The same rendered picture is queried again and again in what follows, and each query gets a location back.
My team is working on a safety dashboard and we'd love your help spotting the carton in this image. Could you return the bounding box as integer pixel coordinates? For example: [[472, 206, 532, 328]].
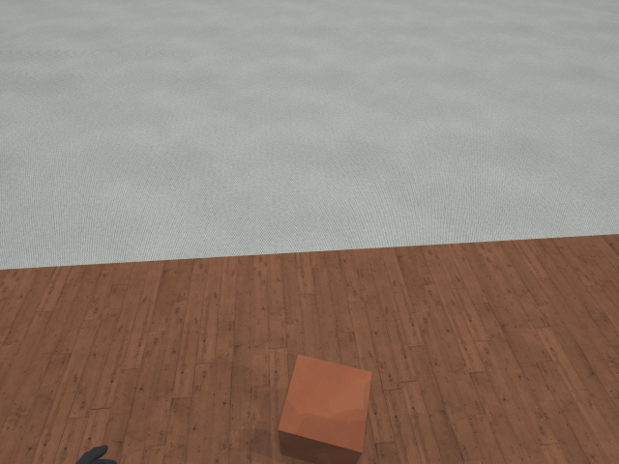
[[278, 355, 372, 464]]

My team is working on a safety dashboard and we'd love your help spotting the robot left hand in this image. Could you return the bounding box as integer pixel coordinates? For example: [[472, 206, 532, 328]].
[[75, 445, 117, 464]]

